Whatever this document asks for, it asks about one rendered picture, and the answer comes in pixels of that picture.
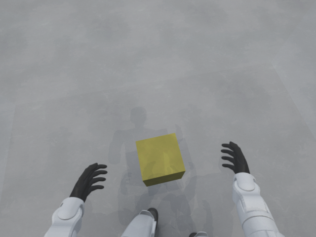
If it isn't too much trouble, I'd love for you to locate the robot right forearm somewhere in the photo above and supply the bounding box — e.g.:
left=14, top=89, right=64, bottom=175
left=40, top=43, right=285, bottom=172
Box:
left=232, top=172, right=285, bottom=237

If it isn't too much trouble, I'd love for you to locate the carton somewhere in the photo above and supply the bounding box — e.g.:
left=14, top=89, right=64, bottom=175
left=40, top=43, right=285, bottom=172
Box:
left=136, top=133, right=186, bottom=187

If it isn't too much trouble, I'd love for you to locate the robot left shin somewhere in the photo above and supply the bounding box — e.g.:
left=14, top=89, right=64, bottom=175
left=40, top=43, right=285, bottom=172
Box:
left=140, top=210, right=154, bottom=219

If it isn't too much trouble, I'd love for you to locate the robot left forearm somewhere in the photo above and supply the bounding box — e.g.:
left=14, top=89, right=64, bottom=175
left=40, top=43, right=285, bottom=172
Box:
left=44, top=197, right=84, bottom=237

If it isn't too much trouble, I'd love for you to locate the robot left foot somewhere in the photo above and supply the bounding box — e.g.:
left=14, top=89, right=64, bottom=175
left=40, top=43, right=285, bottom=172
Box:
left=147, top=208, right=158, bottom=229

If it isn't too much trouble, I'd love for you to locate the robot right hand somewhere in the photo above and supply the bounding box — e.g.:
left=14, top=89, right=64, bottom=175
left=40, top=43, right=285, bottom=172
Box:
left=221, top=141, right=250, bottom=174

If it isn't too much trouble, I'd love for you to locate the robot left hand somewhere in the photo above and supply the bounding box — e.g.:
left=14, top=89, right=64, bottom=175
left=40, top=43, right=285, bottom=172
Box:
left=70, top=163, right=108, bottom=203

